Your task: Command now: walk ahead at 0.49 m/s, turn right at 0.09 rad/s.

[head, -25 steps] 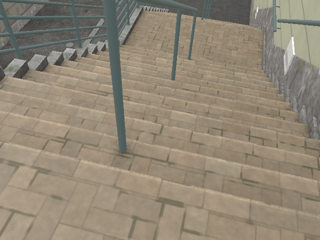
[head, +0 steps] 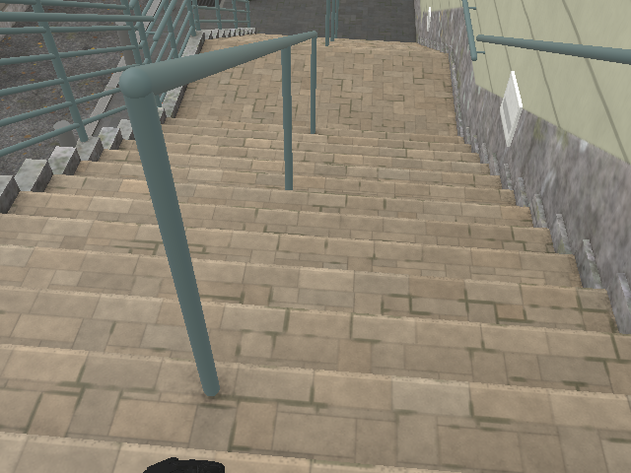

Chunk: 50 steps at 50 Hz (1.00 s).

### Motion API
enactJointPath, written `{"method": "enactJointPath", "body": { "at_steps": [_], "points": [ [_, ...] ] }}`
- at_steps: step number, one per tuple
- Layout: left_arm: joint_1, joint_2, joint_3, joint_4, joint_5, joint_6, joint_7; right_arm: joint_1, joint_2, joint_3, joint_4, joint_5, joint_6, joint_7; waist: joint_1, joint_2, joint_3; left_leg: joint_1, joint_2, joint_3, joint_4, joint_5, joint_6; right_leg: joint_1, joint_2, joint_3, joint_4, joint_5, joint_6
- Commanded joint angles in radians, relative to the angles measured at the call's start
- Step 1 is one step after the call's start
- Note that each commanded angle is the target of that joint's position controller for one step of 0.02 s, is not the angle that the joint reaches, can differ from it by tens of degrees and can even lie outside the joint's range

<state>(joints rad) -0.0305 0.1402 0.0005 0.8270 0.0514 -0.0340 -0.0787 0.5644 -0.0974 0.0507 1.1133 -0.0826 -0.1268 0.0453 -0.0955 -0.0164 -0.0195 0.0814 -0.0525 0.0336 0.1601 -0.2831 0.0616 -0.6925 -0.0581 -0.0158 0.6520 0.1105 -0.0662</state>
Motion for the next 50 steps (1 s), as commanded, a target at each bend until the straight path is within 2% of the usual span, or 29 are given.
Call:
{"method": "enactJointPath", "body": {
  "at_steps": [1, 5, 7, 8, 9, 10, 11, 13, 15, 19, 23, 25, 26, 27, 28, 29, 30, 31, 33, 35, 36, 37, 40, 43, 45, 46, 47, 48, 50],
  "points": [
    [-0.128, 0.072, 0.030, -0.071, -0.007, -0.004, 0.000, 0.115, -0.147, -0.036, 0.023, -0.005, 0.008, -0.004, 0.024, 0.087, 0.110, 0.100, 0.311, -0.083, -0.002, 0.597, 0.172, -0.073, 0.005, -0.005, -0.064, -0.062, -0.023],
    [-0.102, 0.102, 0.059, -0.071, -0.026, -0.010, 0.007, 0.084, -0.206, -0.067, 0.023, -0.007, 0.019, -0.018, 0.083, 0.119, 0.058, 0.122, 0.308, 0.022, 0.110, 1.003, 0.123, 0.178, 0.092, -0.088, -0.118, -0.185, -0.071],
    [0.145, 0.172, 0.092, 0.009, -0.046, -0.030, 0.027, 0.064, -0.237, -0.081, -0.005, -0.018, 0.020, -0.020, 0.155, 0.103, -0.086, -0.087, 0.237, 0.089, 0.397, 1.116, 0.044, 0.617, 0.126, -0.054, -0.069, -0.047, -0.130],
    [0.372, 0.176, 0.081, 0.070, -0.051, -0.043, 0.033, 0.166, -0.164, -0.050, -0.038, -0.026, 0.016, -0.018, 0.174, -0.043, -0.326, -0.495, 0.138, 0.064, 0.698, 0.796, -0.067, 1.160, -0.059, 0.267, -0.051, -0.039, -0.305],
    [0.638, 0.204, 0.090, 0.156, -0.020, -0.039, 0.053, 0.044, -0.135, -0.036, -0.071, -0.014, 0.015, 0.010, 0.293, -0.111, -0.372, -0.712, -0.016, -0.008, 1.027, -0.173, -0.096, 1.309, -0.257, 0.642, -0.261, 0.009, -0.419],
    [0.689, 0.225, 0.105, 0.203, 0.008, -0.071, 0.059, -0.183, -0.163, -0.060, -0.159, 0.025, 0.016, 0.020, 0.321, -0.036, -0.191, -0.892, 0.029, -0.145, 1.191, -0.225, -0.045, 1.191, -0.227, 0.629, -0.338, -0.183, -0.320],
    [0.525, 0.227, 0.110, 0.176, 0.005, -0.092, 0.063, -0.280, -0.197, -0.076, -0.184, 0.032, 0.010, 0.000, 0.264, 0.016, -0.008, -0.916, 0.097, -0.164, 1.192, -0.164, -0.020, 0.928, -0.213, 0.554, -0.364, -0.183, -0.274],
    [0.353, 0.095, 0.071, 0.158, -0.017, -0.103, 0.064, -0.242, -0.134, -0.062, -0.196, -0.004, 0.015, -0.042, 0.134, -0.006, 0.010, -0.722, 0.151, -0.153, 1.078, -0.099, 0.014, 0.635, -0.147, 0.396, -0.406, 0.015, -0.279],
    [0.286, 0.067, 0.059, 0.119, -0.023, -0.114, 0.058, -0.211, -0.104, -0.059, -0.230, 0.008, 0.033, -0.058, 0.051, -0.014, -0.002, -0.600, 0.149, -0.115, 1.028, -0.141, -0.010, 0.458, -0.122, 0.322, -0.418, 0.302, -0.290],
    [0.334, 0.207, 0.096, 0.090, -0.002, -0.126, 0.027, -0.295, -0.155, -0.065, -0.288, 0.047, 0.044, -0.058, 0.050, -0.032, -0.008, -0.491, 0.113, -0.004, 0.698, 0.095, -0.096, 0.297, -0.031, 0.188, -0.389, 0.533, -0.222],
    [0.345, 0.200, 0.090, 0.021, 0.008, -0.102, 0.007, -0.389, -0.149, -0.069, -0.333, 0.025, 0.056, -0.038, 0.053, -0.051, -0.022, -0.311, 0.058, 0.008, 0.574, 0.338, -0.072, 0.158, 0.001, 0.236, -0.339, 0.335, -0.175],
    [0.218, 0.205, 0.088, -0.067, 0.028, -0.100, 0.011, -0.182, -0.214, -0.101, -0.292, -0.008, 0.038, -0.056, -0.055, -0.039, -0.066, -0.143, 0.074, -0.041, 0.739, 0.349, -0.067, 0.073, -0.023, 0.292, -0.180, 0.387, -0.154],
    [0.178, 0.238, 0.100, -0.089, -0.029, -0.110, 0.009, -0.191, -0.275, -0.124, -0.306, 0.028, 0.031, -0.079, -0.074, 0.015, -0.039, -0.184, 0.072, -0.042, 0.414, 0.185, -0.056, 0.154, -0.011, 0.335, -0.178, 0.386, -0.150],
    [0.241, 0.249, 0.104, -0.078, -0.042, -0.106, 0.004, -0.245, -0.323, -0.137, -0.325, 0.054, 0.021, -0.095, -0.026, -0.006, -0.051, -0.169, 0.065, 0.000, 0.294, 0.355, -0.019, 0.287, 0.019, 0.345, -0.112, 0.341, -0.129],
    [0.383, 0.156, 0.080, -0.066, -0.052, -0.099, 0.010, -0.230, -0.379, -0.147, -0.352, 0.079, 0.010, -0.117, 0.031, 0.096, -0.233, 0.029, 0.281, -0.199, 0.260, 0.817, 0.185, 0.304, 0.091, 0.293, 0.104, 0.135, -0.042],
    [0.548, 0.040, 0.046, -0.059, -0.028, -0.101, 0.030, -0.241, -0.369, -0.131, -0.378, 0.061, 0.004, -0.105, 0.093, 0.310, -0.391, 0.216, 0.563, -0.458, 0.250, 1.240, 0.478, 0.144, 0.227, 0.169, 0.402, -0.782, 0.044],
    [0.514, 0.142, 0.074, -0.059, 0.001, -0.089, 0.042, -0.245, -0.313, -0.131, -0.383, 0.010, -0.010, -0.088, 0.081, 0.210, -0.241, 0.046, 0.626, -0.522, 0.177, 1.046, 0.465, 0.021, 0.143, 0.150, 0.632, -0.913, 0.075],
    [0.426, 0.198, 0.084, -0.073, 0.015, -0.061, 0.065, -0.316, -0.297, -0.141, -0.391, 0.033, -0.015, -0.084, 0.086, 0.124, -0.141, -0.109, 0.543, -0.415, 0.132, 0.812, 0.374, 0.034, 0.066, 0.130, 0.698, -0.862, 0.103],
    [0.352, 0.182, 0.067, -0.099, 0.030, -0.032, 0.084, -0.446, -0.224, -0.116, -0.442, 0.081, -0.001, -0.096, 0.118, 0.087, -0.099, -0.295, 0.417, -0.214, 0.048, 0.593, 0.273, 0.143, 0.021, 0.087, 0.702, -0.720, 0.145],
    [0.314, 0.146, 0.042, -0.132, 0.025, -0.032, 0.055, -0.469, -0.253, -0.123, -0.461, 0.065, 0.007, -0.124, 0.122, 0.079, -0.077, -0.370, 0.331, -0.076, 0.014, 0.552, 0.242, 0.219, 0.023, 0.024, 0.705, -0.622, 0.156],
    [0.310, 0.150, 0.037, -0.141, 0.014, -0.030, 0.036, -0.470, -0.269, -0.127, -0.467, 0.057, 0.007, -0.136, 0.118, 0.066, -0.081, -0.362, 0.296, -0.017, 0.014, 0.509, 0.223, 0.235, 0.022, 0.006, 0.638, -0.587, 0.157],
    [0.230, 0.162, 0.077, -0.151, -0.098, 0.053, 0.067, -0.352, -0.243, -0.108, -0.401, 0.063, 0.059, -0.102, 0.098, 0.003, -0.047, -0.196, 0.290, -0.004, 0.169, 0.741, 0.150, 0.100, 0.054, 0.035, 0.454, -0.542, 0.120],
    [0.249, 0.140, 0.047, -0.187, -0.082, 0.126, 0.064, -0.305, -0.297, -0.126, -0.413, 0.060, 0.101, -0.041, 0.084, 0.238, -0.118, -0.220, 0.309, 0.059, 0.229, 0.710, 0.131, 0.263, 0.085, -0.023, 0.222, -0.531, 0.088],
    [0.215, 0.191, 0.061, -0.223, -0.063, 0.132, 0.062, -0.325, -0.323, -0.133, -0.426, 0.049, 0.132, -0.043, 0.081, 0.284, -0.103, -0.291, 0.354, 0.027, 0.224, 0.379, 0.111, 0.371, 0.076, -0.052, 0.042, -0.476, 0.054],
    [0.282, 0.199, 0.070, -0.196, -0.049, 0.109, 0.068, -0.327, -0.330, -0.138, -0.427, 0.054, 0.165, -0.060, 0.117, 0.167, -0.080, -0.416, 0.319, 0.072, 0.340, 0.109, 0.015, 0.539, 0.106, -0.057, -0.174, -0.385, 0.020],
    [0.314, 0.261, 0.084, -0.189, -0.036, 0.098, 0.076, -0.288, -0.283, -0.130, -0.432, 0.049, 0.183, -0.060, 0.125, -0.083, -0.029, -0.580, 0.233, 0.154, 0.569, -0.125, -0.064, 0.599, -0.040, 0.187, -0.334, -0.401, -0.015],
    [0.309, 0.421, 0.120, -0.227, -0.040, 0.093, 0.083, -0.338, -0.224, -0.109, -0.508, 0.058, 0.199, -0.080, 0.126, -0.290, 0.037, -0.796, 0.083, 0.110, 0.745, -0.363, -0.124, 0.517, -0.289, 0.532, -0.406, -0.188, -0.134],
    [0.355, 0.418, 0.131, -0.213, -0.035, 0.090, 0.091, -0.399, -0.274, -0.112, -0.519, 0.063, 0.207, -0.097, 0.180, -0.209, 0.015, -0.762, 0.105, -0.024, 0.857, -0.329, -0.121, 0.455, -0.303, 0.521, -0.408, -0.168, -0.217],
    [0.216, 0.304, 0.096, -0.231, -0.040, 0.093, 0.089, -0.361, -0.280, -0.118, -0.492, 0.075, 0.195, -0.082, 0.086, -0.150, 0.027, -0.713, 0.102, -0.065, 0.885, -0.139, -0.114, 0.416, -0.161, 0.369, -0.383, -0.183, -0.174]
  ]
}}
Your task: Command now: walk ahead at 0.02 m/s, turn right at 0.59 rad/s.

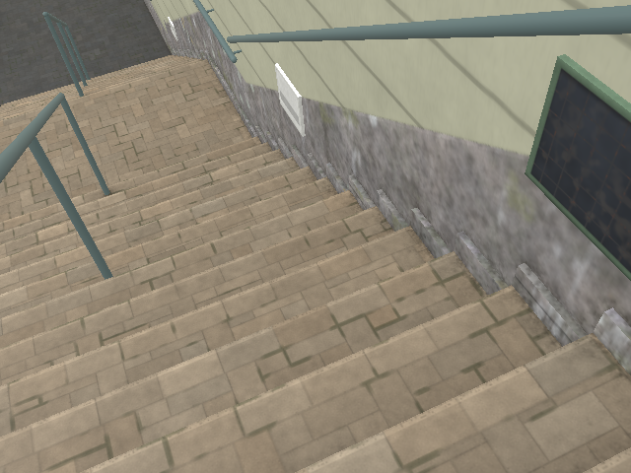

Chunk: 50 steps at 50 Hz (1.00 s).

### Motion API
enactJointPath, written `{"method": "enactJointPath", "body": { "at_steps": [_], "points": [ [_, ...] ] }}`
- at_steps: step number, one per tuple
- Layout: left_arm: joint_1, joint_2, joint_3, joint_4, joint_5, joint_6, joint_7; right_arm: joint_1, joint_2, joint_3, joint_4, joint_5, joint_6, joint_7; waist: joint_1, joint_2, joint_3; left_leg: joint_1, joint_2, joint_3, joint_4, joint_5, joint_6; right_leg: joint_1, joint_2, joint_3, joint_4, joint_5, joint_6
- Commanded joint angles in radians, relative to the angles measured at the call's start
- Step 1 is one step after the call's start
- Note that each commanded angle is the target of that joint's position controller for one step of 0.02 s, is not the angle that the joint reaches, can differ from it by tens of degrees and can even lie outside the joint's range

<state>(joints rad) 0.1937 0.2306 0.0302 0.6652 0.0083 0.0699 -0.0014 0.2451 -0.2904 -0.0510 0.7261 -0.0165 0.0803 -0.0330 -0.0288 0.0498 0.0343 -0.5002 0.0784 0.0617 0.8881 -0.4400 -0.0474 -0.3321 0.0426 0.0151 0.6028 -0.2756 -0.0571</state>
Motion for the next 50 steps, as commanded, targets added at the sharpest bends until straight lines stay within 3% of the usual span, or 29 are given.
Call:
{"method": "enactJointPath", "body": {
  "at_steps": [1, 3, 6, 7, 9, 11, 13, 15, 16, 17, 18, 19, 20, 21, 24, 29, 33, 35, 37, 39, 40, 41, 42, 43, 44, 45, 46, 48, 50],
  "points": [
    [-0.056, 0.195, 0.062, -0.085, 0.001, -0.015, 0.012, -0.012, -0.095, -0.023, -0.083, -0.002, -0.020, 0.003, 0.003, -0.216, -0.060, -0.096, -0.043, -0.076, 0.189, 0.078, -0.001, 0.068, -0.211, 0.282, -0.306, 0.285, -0.168],
    [-0.041, 0.165, 0.055, -0.085, -0.008, -0.022, 0.013, 0.009, -0.101, -0.027, -0.069, -0.015, -0.023, 0.011, 0.003, -0.168, -0.119, -0.052, -0.067, -0.068, 0.243, 0.095, -0.003, 0.090, -0.191, 0.258, -0.270, 0.438, -0.175],
    [0.013, 0.177, 0.066, -0.071, -0.008, -0.027, 0.015, -0.041, -0.069, -0.014, -0.100, -0.002, -0.012, 0.013, 0.031, -0.165, -0.101, -0.069, -0.086, -0.079, 0.140, 0.064, 0.004, 0.140, -0.192, 0.314, -0.271, 0.363, -0.181],
    [0.034, 0.182, 0.070, -0.067, -0.007, -0.025, 0.015, -0.057, -0.060, -0.009, -0.110, -0.001, -0.010, 0.013, 0.045, -0.172, -0.097, -0.066, -0.091, -0.085, 0.098, 0.052, 0.009, 0.153, -0.194, 0.342, -0.277, 0.309, -0.186],
    [0.083, 0.189, 0.077, -0.061, -0.002, -0.017, 0.013, -0.084, -0.072, -0.008, -0.124, -0.007, -0.018, 0.019, 0.077, -0.173, -0.107, -0.060, -0.095, -0.099, -0.002, 0.030, 0.023, 0.186, -0.202, 0.437, -0.328, -0.069, -0.206],
    [0.083, 0.187, 0.077, -0.064, 0.006, -0.013, 0.003, -0.088, -0.065, -0.002, -0.131, -0.008, -0.026, 0.030, 0.081, -0.199, -0.095, 0.005, -0.120, -0.071, -0.075, -0.028, 0.038, 0.148, -0.191, 0.470, -0.351, -0.231, -0.208],
    [0.069, 0.189, 0.077, -0.065, 0.011, -0.013, -0.003, -0.063, -0.055, 0.003, -0.130, 0.000, -0.037, 0.033, 0.063, -0.196, -0.082, 0.139, -0.142, -0.053, -0.173, -0.058, 0.066, 0.052, -0.173, 0.476, -0.358, -0.280, -0.190],
    [0.037, 0.169, 0.071, -0.065, 0.000, -0.014, -0.001, 0.062, -0.023, 0.010, -0.088, 0.005, -0.046, 0.022, -0.014, -0.172, -0.051, 0.393, -0.142, -0.038, -0.406, 0.065, 0.117, -0.133, -0.119, 0.459, -0.335, -0.363, -0.140],
    [0.025, 0.139, 0.063, -0.066, -0.005, -0.017, 0.010, 0.127, -0.023, 0.010, -0.066, -0.001, -0.054, 0.012, -0.053, -0.130, -0.025, 0.536, -0.121, -0.052, -0.522, 0.108, 0.134, -0.261, -0.061, 0.424, -0.279, -0.411, -0.082],
    [0.038, 0.068, 0.046, -0.072, -0.014, -0.025, 0.017, 0.185, -0.079, 0.004, -0.056, -0.016, -0.068, 0.003, -0.065, 0.064, -0.031, 0.648, 0.082, -0.284, -0.638, -0.114, 0.148, -0.401, 0.033, 0.297, 0.003, -0.395, -0.021],
    [-0.025, 0.069, 0.043, -0.108, -0.015, -0.044, 0.019, 0.189, -0.195, -0.022, -0.060, -0.010, -0.078, 0.006, -0.077, 0.145, 0.032, 0.559, 0.292, -0.657, -0.768, -0.366, 0.195, -0.539, 0.160, 0.181, 0.193, -0.235, 0.006],
    [-0.072, 0.143, 0.059, -0.110, 0.011, -0.054, 0.019, 0.122, -0.194, -0.032, -0.041, -0.013, -0.085, 0.004, -0.019, 0.039, 0.134, 0.413, 0.294, -0.636, -0.773, -0.336, 0.216, -0.535, 0.080, 0.241, 0.282, -0.090, 0.006],
    [-0.019, 0.163, 0.067, -0.084, 0.010, -0.060, 0.008, 0.049, -0.146, -0.019, -0.056, -0.004, -0.096, 0.010, 0.041, 0.041, 0.124, 0.378, 0.241, -0.568, -0.765, -0.272, 0.206, -0.482, 0.073, 0.236, 0.317, -0.027, 0.013],
    [0.026, 0.177, 0.072, -0.048, 0.006, -0.060, 0.003, 0.001, -0.116, -0.013, -0.070, 0.000, -0.106, 0.015, 0.070, 0.048, 0.110, 0.378, 0.186, -0.473, -0.752, -0.153, 0.180, -0.455, 0.066, 0.218, 0.358, 0.026, 0.030],
    [0.050, 0.161, 0.072, -0.009, 0.022, -0.054, -0.013, 0.036, -0.086, -0.005, -0.054, 0.007, -0.127, 0.023, 0.056, 0.072, 0.048, 0.370, 0.125, -0.326, -0.756, 0.035, 0.190, -0.386, 0.046, 0.165, 0.416, 0.105, 0.052],
    [-0.072, 0.117, 0.048, -0.020, 0.024, -0.054, -0.015, 0.176, -0.101, -0.018, 0.012, 0.019, -0.144, 0.029, -0.001, 0.055, 0.058, 0.473, 0.118, -0.257, -0.769, 0.158, 0.228, -0.435, -0.039, 0.064, 0.283, 0.186, 0.068],
    [-0.213, 0.077, 0.026, -0.056, 0.020, -0.068, -0.035, 0.240, -0.106, -0.019, 0.052, 0.014, -0.139, 0.031, -0.060, 0.064, 0.081, 0.491, 0.112, -0.206, -0.755, 0.319, 0.247, -0.349, -0.066, -0.032, 0.081, 0.184, 0.062],
    [-0.215, 0.089, 0.029, -0.054, 0.009, -0.074, -0.049, 0.233, -0.131, -0.026, 0.056, 0.005, -0.136, 0.035, -0.054, 0.077, 0.071, 0.494, 0.116, -0.192, -0.720, 0.410, 0.253, -0.279, -0.059, -0.047, 0.024, 0.146, 0.046],
    [-0.199, 0.104, 0.032, -0.057, 0.012, -0.078, -0.047, 0.226, -0.145, -0.031, 0.060, 0.005, -0.132, 0.033, -0.039, 0.088, 0.056, 0.487, 0.139, -0.191, -0.683, 0.484, 0.246, -0.191, -0.045, -0.068, -0.018, 0.074, 0.018],
    [-0.087, 0.120, 0.039, -0.025, 0.016, -0.088, -0.033, 0.170, -0.163, -0.035, 0.051, 0.004, -0.129, 0.031, 0.032, 0.080, 0.009, 0.454, 0.153, -0.179, -0.597, 0.656, 0.229, -0.014, -0.017, -0.075, -0.056, 0.057, -0.018],
    [0.040, 0.122, 0.045, 0.023, 0.022, -0.099, -0.021, 0.146, -0.158, -0.034, 0.049, 0.014, -0.126, 0.030, 0.096, 0.023, -0.056, 0.425, 0.103, -0.123, -0.427, 0.782, 0.204, 0.163, 0.019, -0.090, -0.143, 0.075, -0.038],
    [0.232, 0.184, 0.063, 0.071, 0.043, -0.112, -0.007, 0.145, -0.122, -0.021, 0.034, 0.015, -0.125, 0.029, 0.169, -0.080, -0.177, 0.274, 0.044, -0.064, -0.144, 0.652, 0.164, 0.430, -0.116, 0.069, -0.187, 0.002, -0.085],
    [0.314, 0.294, 0.086, 0.078, 0.032, -0.122, 0.010, 0.217, 0.002, 0.014, -0.006, 0.012, -0.121, 0.037, 0.135, -0.329, -0.269, -0.088, -0.125, -0.010, 0.207, -0.041, 0.105, 0.675, -0.394, 0.519, -0.281, -0.214, -0.178],
    [0.311, 0.250, 0.074, 0.100, -0.017, -0.118, 0.004, 0.231, -0.091, -0.012, 0.029, -0.011, -0.113, 0.028, 0.142, -0.225, -0.200, -0.193, -0.132, -0.155, 0.301, -0.102, 0.116, 0.565, -0.400, 0.625, -0.313, -0.169, -0.200],
    [0.216, 0.199, 0.057, 0.088, -0.019, -0.118, 0.003, 0.195, -0.111, -0.021, 0.021, -0.004, -0.114, 0.034, 0.090, -0.162, -0.095, -0.191, -0.082, -0.185, 0.298, -0.028, 0.122, 0.452, -0.370, 0.483, -0.316, -0.088, -0.186],
    [0.146, 0.150, 0.043, 0.077, -0.007, -0.121, 0.000, 0.169, -0.103, -0.015, 0.022, 0.003, -0.114, 0.043, 0.063, -0.128, -0.052, -0.138, -0.047, -0.174, 0.246, 0.034, 0.117, 0.351, -0.336, 0.390, -0.347, 0.007, -0.170],
    [0.112, 0.128, 0.035, 0.072, -0.001, -0.123, 0.004, 0.142, -0.094, -0.013, 0.018, -0.004, -0.107, 0.049, 0.040, -0.126, -0.027, -0.104, -0.022, -0.161, 0.187, 0.059, 0.107, 0.288, -0.301, 0.320, -0.384, 0.034, -0.144],
    [0.110, 0.137, 0.033, 0.092, -0.006, -0.130, 0.019, 0.153, -0.092, -0.018, 0.024, -0.023, -0.074, 0.059, 0.028, -0.151, -0.013, -0.026, -0.033, -0.140, 0.164, 0.116, 0.083, 0.226, -0.257, 0.240, -0.426, 0.203, -0.141],
    [0.124, 0.159, 0.038, 0.117, 0.004, -0.144, 0.015, 0.121, -0.089, -0.022, 0.014, -0.030, -0.064, 0.058, 0.025, -0.093, -0.011, -0.025, -0.066, -0.129, 0.169, 0.204, 0.068, 0.202, -0.233, 0.167, -0.439, 0.335, -0.155]
  ]
}}
Over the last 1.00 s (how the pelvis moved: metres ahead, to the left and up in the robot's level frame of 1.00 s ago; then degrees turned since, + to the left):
0.27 -0.05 -0.01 -32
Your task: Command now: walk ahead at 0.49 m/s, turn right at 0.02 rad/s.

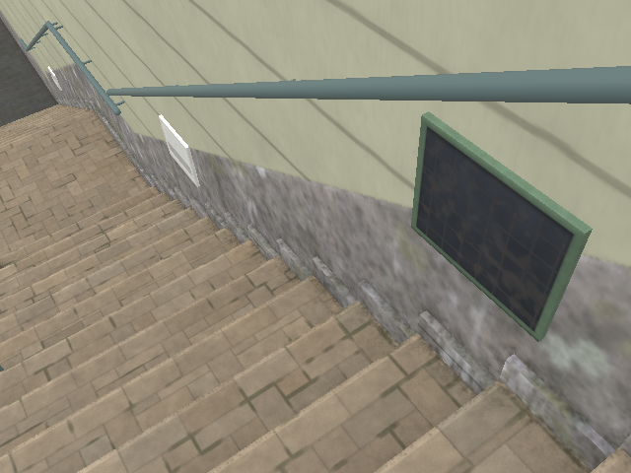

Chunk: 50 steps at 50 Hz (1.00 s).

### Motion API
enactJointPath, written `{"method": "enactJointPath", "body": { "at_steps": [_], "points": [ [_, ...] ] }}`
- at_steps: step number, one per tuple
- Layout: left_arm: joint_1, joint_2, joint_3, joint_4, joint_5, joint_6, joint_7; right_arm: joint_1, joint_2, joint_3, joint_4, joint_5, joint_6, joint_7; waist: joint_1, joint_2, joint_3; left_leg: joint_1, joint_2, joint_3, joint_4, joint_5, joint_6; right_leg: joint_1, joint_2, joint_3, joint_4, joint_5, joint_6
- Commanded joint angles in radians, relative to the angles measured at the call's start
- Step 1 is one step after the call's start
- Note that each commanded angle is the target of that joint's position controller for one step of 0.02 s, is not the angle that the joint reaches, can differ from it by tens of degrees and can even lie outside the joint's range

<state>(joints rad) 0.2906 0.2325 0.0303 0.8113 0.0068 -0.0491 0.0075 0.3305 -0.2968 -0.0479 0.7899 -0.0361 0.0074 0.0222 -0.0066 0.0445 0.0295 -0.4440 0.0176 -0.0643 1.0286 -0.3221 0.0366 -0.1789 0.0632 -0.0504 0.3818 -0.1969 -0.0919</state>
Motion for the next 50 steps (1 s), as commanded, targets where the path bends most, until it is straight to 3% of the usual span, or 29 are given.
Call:
{"method": "enactJointPath", "body": {
  "at_steps": [1, 3, 4, 6, 10, 13, 15, 18, 20, 21, 22, 23, 24, 25, 26, 27, 28, 29, 30, 31, 32, 33, 35, 38, 41, 45, 47, 49, 50],
  "points": [
    [0.038, 0.182, 0.047, -0.006, 0.009, -0.039, 0.003, 0.032, -0.077, -0.028, -0.051, -0.015, 0.014, -0.005, -0.008, -0.112, -0.001, -0.110, -0.003, -0.026, 0.045, 0.150, -0.010, 0.061, -0.266, 0.222, -0.197, 0.339, -0.119],
    [0.052, 0.167, 0.043, 0.035, -0.007, -0.072, -0.003, -0.045, -0.117, -0.053, -0.075, 0.000, 0.016, -0.017, -0.020, -0.111, 0.035, -0.177, 0.002, -0.089, -0.069, 0.268, -0.021, 0.099, -0.235, 0.168, -0.176, 0.419, -0.077],
    [0.062, 0.146, 0.039, 0.049, -0.017, -0.077, 0.000, -0.038, -0.095, -0.050, -0.082, 0.005, 0.018, -0.014, -0.039, -0.117, 0.037, -0.143, -0.013, -0.055, -0.159, 0.346, -0.026, 0.049, -0.192, 0.116, -0.161, 0.433, -0.061],
    [0.075, 0.146, 0.038, 0.085, -0.012, -0.086, 0.007, -0.070, -0.065, -0.043, -0.092, -0.016, 0.025, -0.005, -0.026, -0.124, 0.015, -0.116, -0.015, -0.046, -0.235, 0.502, -0.022, 0.037, -0.179, 0.096, -0.076, 0.482, -0.069],
    [0.121, 0.097, 0.011, 0.106, -0.003, -0.056, 0.029, -0.096, -0.038, -0.043, -0.078, -0.024, 0.033, 0.003, 0.004, -0.083, 0.015, -0.101, -0.044, -0.064, -0.280, 0.665, 0.000, 0.012, -0.198, 0.079, 0.094, 0.514, -0.050],
    [0.181, 0.101, 0.010, 0.109, 0.014, -0.047, 0.047, -0.176, -0.052, -0.044, -0.098, -0.036, 0.029, 0.008, 0.060, -0.074, 0.033, -0.215, -0.061, -0.071, -0.338, 0.698, -0.009, 0.096, -0.212, 0.110, 0.272, 0.415, -0.050],
    [0.251, 0.077, -0.001, 0.126, 0.019, -0.031, 0.077, -0.281, -0.026, -0.034, -0.133, -0.040, 0.014, 0.018, 0.107, -0.054, 0.046, -0.292, -0.060, -0.075, -0.418, 0.746, -0.020, 0.156, -0.224, 0.143, 0.385, 0.296, -0.075],
    [0.287, 0.084, 0.009, 0.110, 0.020, -0.008, 0.101, -0.337, 0.000, -0.016, -0.143, -0.030, 0.007, 0.042, 0.151, -0.029, 0.093, -0.255, -0.032, 0.003, -0.560, 0.693, -0.032, 0.108, -0.232, 0.145, 0.478, 0.331, -0.058],
    [0.262, 0.061, 0.004, 0.115, 0.010, -0.001, 0.106, -0.260, 0.016, -0.007, -0.115, -0.008, 0.004, 0.054, 0.113, -0.054, 0.118, -0.045, -0.012, 0.052, -0.626, 0.687, -0.008, -0.050, -0.213, 0.126, 0.568, 0.337, -0.043],
    [0.238, 0.061, 0.004, 0.108, 0.013, -0.001, 0.104, -0.152, -0.004, -0.013, -0.077, -0.003, 0.004, 0.049, 0.065, -0.033, 0.100, 0.075, -0.011, 0.076, -0.677, 0.676, 0.016, -0.103, -0.209, 0.104, 0.676, 0.352, -0.041],
    [0.278, 0.138, -0.021, 0.116, 0.158, -0.011, 0.012, 0.139, 0.029, -0.003, 0.021, -0.073, 0.010, 0.024, -0.066, 0.033, 0.049, 0.353, 0.080, 0.034, -0.591, 0.670, 0.049, -0.265, -0.302, 0.144, 0.803, 0.338, 0.090],
    [0.033, 0.243, 0.030, 0.019, 0.139, -0.022, -0.047, 0.452, -0.083, -0.064, 0.102, -0.028, 0.015, -0.013, -0.237, 0.190, -0.088, 0.703, 0.061, 0.019, -0.628, 0.814, 0.145, -0.424, -0.114, 0.054, 1.272, 0.095, 0.218],
    [0.001, 0.078, -0.008, -0.068, 0.082, -0.010, -0.094, 0.602, -0.154, -0.084, 0.113, -0.006, 0.006, -0.022, -0.260, 0.356, -0.413, 1.143, 0.163, -0.119, -0.398, 1.290, 0.403, -0.764, 0.050, -0.049, 1.897, -0.769, 0.276],
    [0.116, 0.047, -0.021, -0.115, 0.054, -0.006, -0.127, 0.488, -0.241, -0.095, 0.046, -0.023, -0.038, -0.001, -0.170, 0.220, -0.517, 1.188, 0.300, -0.459, -0.354, 1.534, 0.541, -0.938, 0.062, 0.174, 2.041, -0.619, 0.280],
    [0.093, 0.119, -0.004, -0.174, 0.007, -0.009, -0.125, 0.215, -0.214, -0.079, -0.056, -0.076, -0.059, 0.014, -0.108, -0.020, -0.361, 0.986, 0.397, -0.571, -0.409, 1.295, 0.531, -1.121, 0.032, 0.218, 2.031, -0.542, 0.257],
    [0.082, 0.137, -0.015, -0.219, 0.004, -0.007, -0.100, 0.084, -0.192, -0.063, -0.080, -0.051, -0.083, 0.025, -0.056, -0.083, -0.258, 0.735, 0.415, -0.556, -0.463, 0.936, 0.500, -1.174, -0.017, 0.215, 1.982, -0.492, 0.221],
    [0.102, 0.162, -0.014, -0.235, 0.024, 0.007, -0.061, -0.002, -0.137, -0.027, -0.084, -0.029, -0.101, 0.045, 0.024, -0.144, -0.129, 0.426, 0.377, -0.504, -0.539, 0.727, 0.440, -1.103, -0.067, 0.209, 1.854, -0.382, 0.205],
    [0.154, 0.122, -0.040, -0.233, 0.043, 0.024, -0.026, -0.075, -0.120, -0.006, -0.093, -0.036, -0.111, 0.058, 0.105, -0.168, -0.031, 0.075, 0.340, -0.437, -0.629, 0.607, 0.399, -0.931, -0.129, 0.222, 1.766, -0.293, 0.195],
    [0.173, 0.068, -0.057, -0.244, 0.051, 0.039, -0.018, -0.127, -0.106, 0.001, -0.103, -0.021, -0.121, 0.052, 0.164, -0.105, 0.028, -0.195, 0.242, -0.417, -0.671, 0.544, 0.369, -0.781, -0.156, 0.185, 1.700, -0.207, 0.190],
    [0.139, 0.044, -0.067, -0.279, 0.060, 0.050, -0.016, -0.123, -0.119, 0.003, -0.105, -0.018, -0.128, 0.037, 0.169, -0.081, 0.024, -0.288, 0.168, -0.413, -0.678, 0.468, 0.362, -0.736, -0.153, 0.130, 1.725, -0.213, 0.205],
    [0.110, 0.057, -0.066, -0.293, 0.048, 0.048, -0.010, -0.073, -0.098, 0.017, -0.092, -0.020, -0.134, 0.011, 0.138, -0.096, -0.050, -0.253, 0.112, -0.409, -0.641, 0.385, 0.335, -0.772, -0.152, 0.119, 1.768, -0.143, 0.227],
    [0.111, 0.069, -0.062, -0.282, 0.052, 0.045, -0.011, -0.063, -0.113, 0.019, -0.099, -0.010, -0.141, -0.014, 0.101, -0.091, -0.099, -0.187, 0.057, -0.344, -0.618, 0.384, 0.301, -0.775, -0.141, 0.104, 1.688, -0.055, 0.243],
    [0.038, 0.073, -0.061, -0.307, 0.036, 0.045, -0.003, 0.090, -0.118, 0.021, -0.080, -0.024, -0.145, -0.052, 0.013, -0.026, -0.112, -0.032, 0.044, -0.378, -0.565, 0.395, 0.278, -0.903, -0.125, 0.105, 1.650, -0.015, 0.252],
    [-0.073, 0.056, -0.063, -0.327, 0.039, 0.053, 0.031, 0.180, -0.106, 0.018, -0.091, -0.016, -0.118, -0.040, -0.063, 0.029, -0.125, 0.266, 0.120, -0.557, -0.531, 0.267, 0.284, -1.145, -0.115, 0.161, 1.683, -0.072, 0.270],
    [-0.138, 0.034, -0.058, -0.315, 0.046, 0.045, 0.052, 0.236, -0.057, 0.029, -0.097, -0.013, -0.104, -0.025, -0.092, 0.039, -0.107, 0.373, 0.135, -0.620, -0.524, 0.231, 0.288, -1.235, -0.104, 0.178, 1.658, -0.097, 0.275],
    [-0.183, 0.028, -0.054, -0.328, 0.058, 0.034, 0.037, 0.193, -0.047, 0.044, -0.135, 0.000, -0.095, -0.036, -0.079, 0.070, -0.087, 0.215, 0.071, -0.591, -0.548, 0.070, 0.268, -1.121, -0.101, 0.127, 1.630, -0.103, 0.231],
    [-0.200, 0.032, -0.053, -0.343, 0.053, 0.038, 0.025, 0.183, -0.056, 0.047, -0.137, 0.002, -0.100, -0.047, -0.075, 0.069, -0.096, 0.145, 0.059, -0.596, -0.551, 0.050, 0.252, -1.045, -0.097, 0.123, 1.598, -0.120, 0.216],
    [-0.220, 0.021, -0.058, -0.361, 0.055, 0.045, 0.011, 0.157, -0.069, 0.045, -0.143, 0.011, -0.107, -0.060, -0.068, 0.052, -0.099, 0.105, 0.052, -0.609, -0.564, 0.006, 0.220, -0.956, -0.106, 0.128, 1.444, -0.141, 0.203],
    [-0.228, -0.007, -0.075, -0.378, 0.067, 0.058, -0.006, 0.104, -0.067, 0.042, -0.154, 0.030, -0.107, -0.074, -0.049, -0.007, -0.106, 0.033, 0.028, -0.564, -0.596, -0.136, 0.170, -0.820, -0.125, 0.097, 1.095, -0.116, 0.205]
  ]
}}
Over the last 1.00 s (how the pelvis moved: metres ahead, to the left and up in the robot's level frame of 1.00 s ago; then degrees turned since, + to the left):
0.16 -0.11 0.02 -12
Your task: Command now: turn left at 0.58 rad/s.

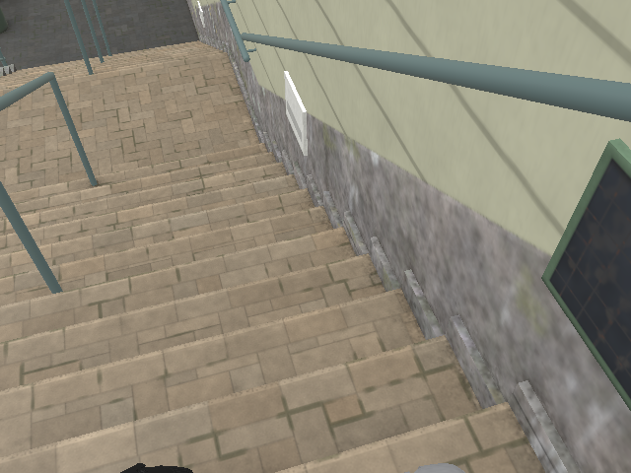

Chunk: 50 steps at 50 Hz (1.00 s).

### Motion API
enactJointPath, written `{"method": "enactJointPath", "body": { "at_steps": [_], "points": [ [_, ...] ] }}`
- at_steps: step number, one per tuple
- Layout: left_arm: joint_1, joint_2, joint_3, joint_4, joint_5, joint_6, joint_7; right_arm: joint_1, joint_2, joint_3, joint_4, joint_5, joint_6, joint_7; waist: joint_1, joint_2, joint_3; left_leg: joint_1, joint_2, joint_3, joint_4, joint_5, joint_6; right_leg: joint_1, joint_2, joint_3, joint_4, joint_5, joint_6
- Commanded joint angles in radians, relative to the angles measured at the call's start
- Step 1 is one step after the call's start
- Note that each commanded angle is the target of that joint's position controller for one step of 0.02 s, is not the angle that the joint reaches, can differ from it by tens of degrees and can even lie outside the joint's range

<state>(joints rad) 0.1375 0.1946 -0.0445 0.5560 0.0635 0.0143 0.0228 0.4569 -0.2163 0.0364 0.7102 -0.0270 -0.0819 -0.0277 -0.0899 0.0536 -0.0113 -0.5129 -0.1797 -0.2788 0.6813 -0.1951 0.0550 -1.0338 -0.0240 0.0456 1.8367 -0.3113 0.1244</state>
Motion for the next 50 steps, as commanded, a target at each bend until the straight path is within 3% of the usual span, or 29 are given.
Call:
{"method": "enactJointPath", "body": {
  "at_steps": [1, 3, 5, 6, 7, 8, 9, 10, 12, 13, 15, 16, 18, 20, 23, 26, 32, 33, 37, 39, 40, 41, 42, 43, 44, 45, 46, 48, 50],
  "points": [
    [-0.081, 0.019, 0.000, -0.128, 0.017, 0.014, -0.043, -0.068, -0.171, -0.049, -0.090, 0.038, -0.024, -0.034, 0.049, 0.023, -0.059, -0.028, 0.192, -0.329, -0.326, -0.341, 0.127, 0.272, -0.029, -0.046, -0.549, -0.040, 0.003],
    [-0.052, 0.058, 0.031, -0.080, 0.012, 0.047, -0.079, -0.163, -0.247, -0.076, -0.114, 0.065, -0.014, -0.034, 0.076, 0.073, -0.033, -0.138, 0.180, -0.358, -0.453, -0.501, 0.092, 0.583, 0.004, -0.055, -0.905, -0.122, 0.012],
    [0.054, 0.079, 0.054, 0.014, -0.018, 0.054, -0.098, -0.219, -0.244, -0.078, -0.127, 0.033, 0.005, -0.022, 0.100, 0.089, -0.044, -0.010, 0.251, -0.470, -0.433, -0.553, 0.114, 0.715, 0.021, 0.012, -1.240, -0.020, -0.010],
    [0.193, 0.091, 0.078, 0.081, -0.028, 0.042, -0.095, -0.233, -0.220, -0.072, -0.127, 0.029, 0.021, -0.012, 0.160, 0.033, -0.065, 0.021, 0.201, -0.439, -0.311, -0.485, 0.098, 0.863, 0.019, 0.008, -1.423, 0.045, -0.035],
    [0.309, 0.145, 0.123, 0.108, -0.022, 0.021, -0.088, -0.106, -0.174, -0.058, -0.094, -0.009, 0.019, -0.009, 0.174, 0.016, -0.117, -0.079, 0.140, -0.379, -0.252, -0.337, 0.079, 1.093, -0.019, -0.027, -1.309, 0.123, -0.132],
    [0.321, 0.153, 0.136, 0.083, -0.007, -0.007, -0.084, -0.063, -0.084, -0.040, -0.092, 0.012, 0.011, 0.000, 0.189, -0.051, -0.153, -0.179, 0.061, -0.242, -0.103, -0.320, 0.067, 1.186, -0.109, 0.014, -1.228, 0.043, -0.229],
    [0.379, 0.267, 0.152, 0.077, 0.006, -0.021, -0.056, -0.195, 0.000, -0.031, -0.265, 0.035, 0.035, 0.021, 0.202, -0.373, -0.029, -0.747, -0.147, -0.037, 0.159, -0.457, -0.035, 1.274, -0.408, 0.649, -1.508, -0.326, -0.506],
    [0.437, 0.202, 0.130, 0.112, 0.052, -0.031, -0.066, -0.295, -0.055, -0.047, -0.243, -0.017, 0.055, 0.016, 0.279, -0.219, 0.139, -1.027, -0.090, -0.075, 0.304, -0.313, -0.087, 1.255, -0.434, 0.811, -1.597, -0.612, -0.484],
    [0.200, 0.143, 0.109, 0.095, -0.038, -0.047, -0.072, -0.214, -0.038, -0.043, -0.148, -0.047, 0.073, 0.005, 0.138, -0.261, 0.038, -0.959, 0.007, 0.038, 0.570, -0.118, -0.096, 1.016, -0.363, 0.563, -1.557, -0.596, -0.340],
    [0.173, 0.109, 0.102, 0.103, -0.054, -0.069, -0.068, -0.117, -0.038, -0.036, -0.091, -0.060, 0.062, 0.008, 0.095, -0.269, -0.005, -0.824, 0.026, 0.110, 0.758, -0.066, -0.079, 0.853, -0.303, 0.446, -1.533, -0.543, -0.311],
    [0.081, 0.051, 0.071, 0.140, 0.003, -0.124, -0.050, 0.068, -0.007, -0.007, -0.035, -0.067, 0.067, 0.080, -0.052, -0.161, -0.006, -0.566, 0.061, 0.262, 1.268, 0.090, -0.061, 0.454, -0.186, 0.227, -1.525, -0.339, -0.252],
    [0.025, 0.107, 0.079, 0.144, 0.028, -0.143, -0.039, 0.058, -0.025, -0.012, -0.039, -0.049, 0.070, 0.120, -0.056, -0.098, 0.008, -0.464, 0.071, 0.295, 1.315, 0.121, -0.076, 0.323, -0.158, 0.146, -1.569, -0.342, -0.240],
    [0.146, 0.193, 0.098, 0.225, 0.027, -0.176, -0.023, -0.026, -0.102, -0.023, -0.070, -0.018, 0.069, 0.160, 0.060, -0.127, 0.062, -0.597, 0.123, 0.284, 1.338, 0.090, -0.132, 0.429, -0.204, 0.157, -1.588, -0.381, -0.283],
    [0.277, 0.165, 0.074, 0.297, 0.049, -0.189, -0.029, -0.111, -0.105, -0.016, -0.124, -0.006, 0.057, 0.135, 0.128, -0.135, 0.051, -0.809, 0.182, 0.199, 1.276, 0.147, -0.130, 0.684, -0.253, 0.210, -1.524, -0.337, -0.302],
    [0.361, 0.110, 0.048, 0.349, 0.040, -0.186, -0.046, -0.182, -0.078, -0.003, -0.117, -0.034, 0.058, 0.117, 0.169, -0.161, 0.018, -0.889, 0.239, 0.200, 1.049, 0.223, -0.081, 0.874, -0.295, 0.197, -1.532, -0.258, -0.334],
    [0.449, 0.116, 0.043, 0.391, 0.043, -0.172, -0.024, -0.277, -0.027, 0.016, -0.130, -0.034, 0.060, 0.130, 0.249, -0.164, 0.055, -0.895, 0.309, 0.244, 0.688, 0.270, -0.054, 0.963, -0.346, 0.180, -1.613, -0.303, -0.366],
    [0.358, 0.110, 0.024, 0.389, 0.059, -0.170, -0.015, -0.273, 0.012, 0.005, -0.092, -0.063, 0.054, 0.146, 0.196, -0.161, 0.063, -0.450, 0.333, 0.281, 0.525, 0.282, 0.023, 0.826, -0.351, -0.038, -1.654, -0.097, -0.341],
    [0.318, 0.101, 0.023, 0.382, 0.045, -0.177, -0.009, -0.212, 0.001, -0.004, -0.070, -0.065, 0.053, 0.152, 0.174, -0.149, 0.055, -0.415, 0.323, 0.287, 0.509, 0.259, 0.034, 0.834, -0.352, -0.086, -1.615, -0.102, -0.328],
    [0.307, 0.194, 0.067, 0.377, 0.017, -0.156, -0.001, -0.441, -0.028, -0.031, -0.168, -0.056, 0.024, 0.123, 0.236, -0.179, 0.099, -0.131, 0.255, 0.416, 0.191, -0.061, 0.025, 0.862, -0.357, -0.162, -1.618, -0.108, -0.288],
    [0.275, 0.248, 0.102, 0.375, 0.003, -0.137, -0.001, -0.404, -0.079, -0.072, -0.160, -0.033, -0.001, 0.112, 0.171, -0.148, 0.063, 0.048, 0.173, 0.473, -0.087, 0.060, 0.049, 0.944, -0.379, -0.183, -1.468, 0.062, -0.269],
    [0.275, 0.228, 0.096, 0.389, 0.047, -0.134, -0.004, -0.260, -0.110, -0.111, -0.104, -0.027, -0.020, 0.095, 0.084, -0.113, -0.025, 0.375, 0.125, 0.447, -0.118, 0.129, 0.089, 0.810, -0.340, -0.236, -1.228, 0.270, -0.223],
    [0.367, 0.099, 0.066, 0.393, 0.089, -0.133, -0.025, -0.025, -0.223, -0.168, -0.022, -0.042, -0.031, 0.061, 0.039, 0.070, -0.239, 0.784, 0.214, 0.292, -0.034, 0.383, 0.174, 0.607, -0.228, -0.287, -0.868, 0.041, -0.155],
    [0.352, 0.016, 0.044, 0.294, 0.074, -0.151, -0.054, 0.199, -0.266, -0.162, 0.029, -0.064, -0.041, 0.049, 0.030, 0.154, -0.464, 1.144, 0.419, -0.114, -0.122, 0.461, 0.351, 0.297, -0.018, -0.149, -0.599, -0.340, -0.110],
    [0.065, 0.047, 0.048, 0.187, -0.011, -0.166, -0.070, 0.344, -0.195, -0.152, 0.101, -0.089, -0.053, 0.087, -0.121, 0.070, -0.196, 1.053, 0.502, -0.283, -0.297, 0.110, 0.298, -0.033, 0.052, 0.023, -0.580, -0.284, -0.145],
    [-0.094, 0.082, 0.066, 0.150, -0.050, -0.180, -0.048, 0.298, -0.161, -0.155, 0.134, -0.049, -0.064, 0.103, -0.144, 0.062, 0.052, 0.831, 0.524, -0.238, -0.314, -0.073, 0.271, -0.166, -0.025, 0.015, -0.521, -0.250, -0.147],
    [-0.053, 0.137, 0.087, 0.183, -0.030, -0.175, -0.024, 0.176, -0.114, -0.136, 0.106, -0.011, -0.060, 0.119, -0.062, 0.048, 0.043, 0.653, 0.490, -0.195, -0.286, -0.163, 0.261, -0.064, -0.068, 0.016, -0.483, -0.198, -0.144],
    [0.048, 0.121, 0.084, 0.217, -0.011, -0.165, -0.015, 0.028, -0.087, -0.118, 0.068, 0.003, -0.051, 0.134, 0.057, -0.010, 0.039, 0.413, 0.495, -0.129, -0.218, -0.018, 0.265, 0.062, -0.084, 0.027, -0.454, -0.103, -0.147],
    [0.170, 0.020, 0.054, 0.283, 0.016, -0.131, -0.046, -0.095, -0.066, -0.100, 0.052, -0.020, -0.023, 0.125, 0.137, -0.060, 0.045, 0.083, 0.446, 0.046, -0.219, 0.008, 0.236, 0.237, -0.085, 0.023, -0.507, 0.077, -0.183],
    [0.214, 0.007, 0.040, 0.305, 0.050, -0.116, -0.089, -0.178, -0.002, -0.070, 0.046, -0.036, -0.035, 0.077, 0.161, -0.007, 0.037, -0.028, 0.390, 0.098, -0.214, -0.049, 0.213, 0.263, -0.078, 0.040, -0.631, 0.327, -0.218]
  ]
}}
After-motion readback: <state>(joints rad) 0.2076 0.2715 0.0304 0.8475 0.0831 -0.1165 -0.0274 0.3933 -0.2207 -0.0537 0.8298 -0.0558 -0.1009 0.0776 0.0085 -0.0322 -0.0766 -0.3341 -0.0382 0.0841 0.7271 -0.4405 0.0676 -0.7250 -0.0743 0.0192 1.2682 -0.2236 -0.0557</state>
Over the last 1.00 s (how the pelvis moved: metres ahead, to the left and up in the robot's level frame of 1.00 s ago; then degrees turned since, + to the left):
0.24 -0.01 -0.19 22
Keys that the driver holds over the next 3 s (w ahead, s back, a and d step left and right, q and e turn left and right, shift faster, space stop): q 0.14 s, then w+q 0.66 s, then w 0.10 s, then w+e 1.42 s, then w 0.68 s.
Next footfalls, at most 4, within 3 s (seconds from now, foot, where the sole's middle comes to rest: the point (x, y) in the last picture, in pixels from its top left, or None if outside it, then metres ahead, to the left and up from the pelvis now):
0.14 right None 0.09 -0.18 -0.75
0.80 left None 0.10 0.17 -0.76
1.30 right None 0.42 0.16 -0.92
1.72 left None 0.62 0.48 -1.09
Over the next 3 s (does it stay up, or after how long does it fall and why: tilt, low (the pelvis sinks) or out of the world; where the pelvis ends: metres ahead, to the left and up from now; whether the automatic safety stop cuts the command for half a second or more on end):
stays up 1.26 0.37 -0.66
